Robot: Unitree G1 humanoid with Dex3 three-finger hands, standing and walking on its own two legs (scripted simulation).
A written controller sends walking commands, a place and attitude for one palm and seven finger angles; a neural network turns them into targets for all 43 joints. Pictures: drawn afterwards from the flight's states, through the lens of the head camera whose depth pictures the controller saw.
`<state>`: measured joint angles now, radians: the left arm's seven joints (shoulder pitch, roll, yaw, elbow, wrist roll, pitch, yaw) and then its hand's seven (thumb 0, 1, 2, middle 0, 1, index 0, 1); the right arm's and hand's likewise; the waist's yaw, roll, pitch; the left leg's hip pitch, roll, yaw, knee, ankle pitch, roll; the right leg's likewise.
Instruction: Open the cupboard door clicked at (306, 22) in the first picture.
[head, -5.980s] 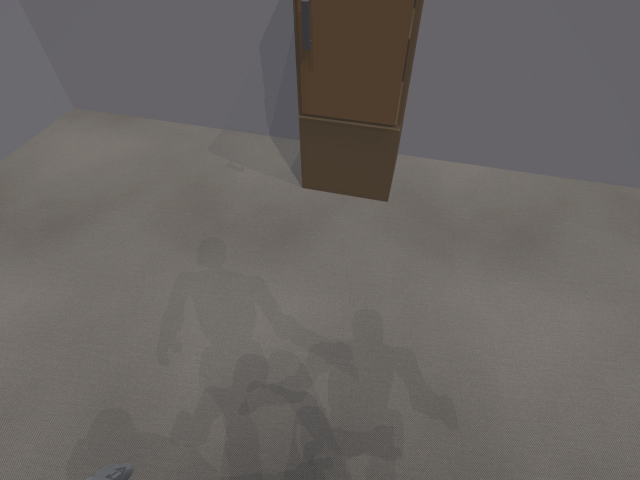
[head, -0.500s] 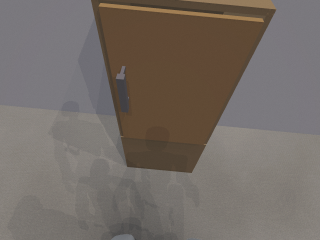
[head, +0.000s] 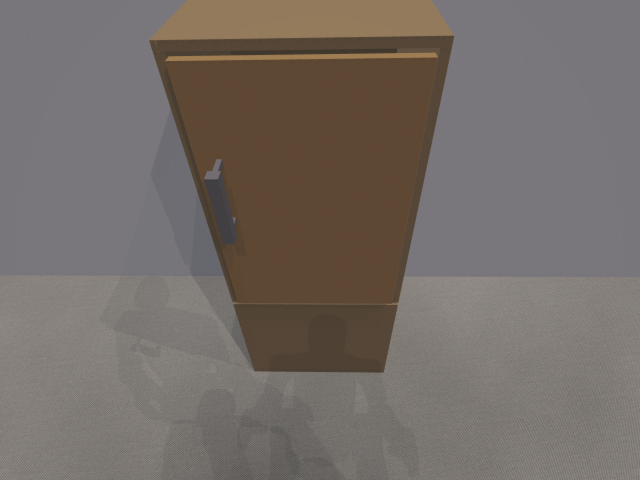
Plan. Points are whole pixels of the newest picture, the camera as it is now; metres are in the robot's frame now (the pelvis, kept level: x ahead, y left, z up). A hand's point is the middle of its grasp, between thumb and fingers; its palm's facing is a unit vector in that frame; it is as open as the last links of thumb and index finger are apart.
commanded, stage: come to a stop and stand still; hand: left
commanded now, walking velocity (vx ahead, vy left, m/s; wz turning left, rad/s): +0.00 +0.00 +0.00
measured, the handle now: (224, 202) +0.57 +0.19 +0.03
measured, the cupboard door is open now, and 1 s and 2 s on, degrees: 0 0 0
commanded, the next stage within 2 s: look again from close up in 0.02 s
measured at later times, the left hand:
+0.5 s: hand out of the picture +0.02 +0.18 -0.16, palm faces +0.01 -0.98 -0.20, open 7.4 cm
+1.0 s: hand (181, 387) +0.23 +0.18 +0.01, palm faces +0.15 -0.99 -0.05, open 7.8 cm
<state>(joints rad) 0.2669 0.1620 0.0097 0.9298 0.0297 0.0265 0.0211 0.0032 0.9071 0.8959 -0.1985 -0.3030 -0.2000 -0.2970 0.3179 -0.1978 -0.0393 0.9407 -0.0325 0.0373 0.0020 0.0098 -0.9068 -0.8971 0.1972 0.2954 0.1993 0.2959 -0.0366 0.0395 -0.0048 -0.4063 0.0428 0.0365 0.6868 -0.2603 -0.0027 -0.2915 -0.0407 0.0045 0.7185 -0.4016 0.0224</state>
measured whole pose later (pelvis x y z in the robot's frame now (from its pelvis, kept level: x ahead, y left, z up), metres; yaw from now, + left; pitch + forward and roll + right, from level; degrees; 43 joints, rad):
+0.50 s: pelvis +0.02 +0.00 +0.02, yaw -1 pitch -1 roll +0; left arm 0.31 0.17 0.01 1.07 0.02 0.00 0.02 0.00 0.91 0.90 -0.20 -0.30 -0.20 -0.30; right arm 0.27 -0.17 -0.01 1.06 -0.02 -0.01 -0.01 0.01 -0.91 -0.90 0.20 0.30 0.20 0.30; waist 0.00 0.00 0.03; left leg -0.31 0.05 0.04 0.53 -0.20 -0.02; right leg -0.20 -0.03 0.01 0.55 -0.33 0.03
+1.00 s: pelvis +0.02 -0.01 -0.01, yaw +1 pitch +7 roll +0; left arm 0.37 0.16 0.16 0.18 -0.19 -0.43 -0.13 0.01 0.81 0.85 -0.20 -0.37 -0.20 -0.36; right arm 0.20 -0.21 -0.06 0.71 0.01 -0.25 -0.04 0.01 -0.90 -0.90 0.20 0.30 0.20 0.30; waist -0.02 0.00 -0.11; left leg -0.61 0.04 0.01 0.80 -0.31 -0.03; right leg -0.48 -0.04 -0.02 0.84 -0.48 0.02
